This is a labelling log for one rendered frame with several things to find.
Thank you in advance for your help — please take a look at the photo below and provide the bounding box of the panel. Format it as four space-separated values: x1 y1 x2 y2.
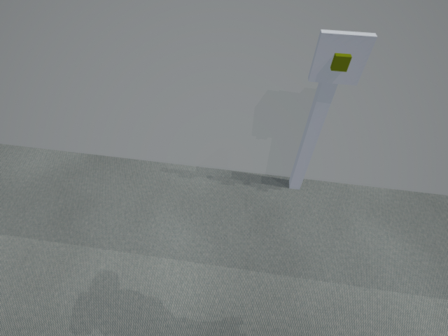
289 29 377 190

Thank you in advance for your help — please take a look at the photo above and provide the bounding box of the button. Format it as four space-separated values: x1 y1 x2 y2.
330 53 352 72

